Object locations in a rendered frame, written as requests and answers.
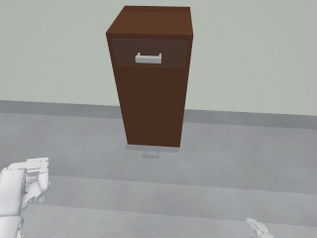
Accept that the robot left hand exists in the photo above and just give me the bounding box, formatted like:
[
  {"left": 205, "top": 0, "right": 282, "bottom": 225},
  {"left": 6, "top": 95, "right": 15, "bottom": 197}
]
[{"left": 0, "top": 157, "right": 51, "bottom": 216}]

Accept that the robot right hand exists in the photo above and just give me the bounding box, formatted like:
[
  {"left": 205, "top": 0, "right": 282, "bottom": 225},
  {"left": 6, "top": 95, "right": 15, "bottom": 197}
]
[{"left": 246, "top": 217, "right": 274, "bottom": 238}]

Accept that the handle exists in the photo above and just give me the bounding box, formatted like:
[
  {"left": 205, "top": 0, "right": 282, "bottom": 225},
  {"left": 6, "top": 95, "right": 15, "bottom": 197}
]
[{"left": 135, "top": 53, "right": 161, "bottom": 63}]

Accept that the cabinet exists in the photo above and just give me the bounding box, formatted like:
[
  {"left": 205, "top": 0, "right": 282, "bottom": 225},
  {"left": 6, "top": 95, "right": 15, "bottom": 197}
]
[{"left": 105, "top": 5, "right": 194, "bottom": 148}]

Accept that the robot left forearm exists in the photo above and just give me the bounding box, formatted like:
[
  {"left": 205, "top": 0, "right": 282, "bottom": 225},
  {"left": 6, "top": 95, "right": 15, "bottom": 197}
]
[{"left": 0, "top": 214, "right": 24, "bottom": 238}]

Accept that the drawer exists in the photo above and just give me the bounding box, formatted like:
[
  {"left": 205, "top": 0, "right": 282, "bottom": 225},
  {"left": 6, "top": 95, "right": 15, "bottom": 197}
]
[{"left": 112, "top": 38, "right": 187, "bottom": 67}]

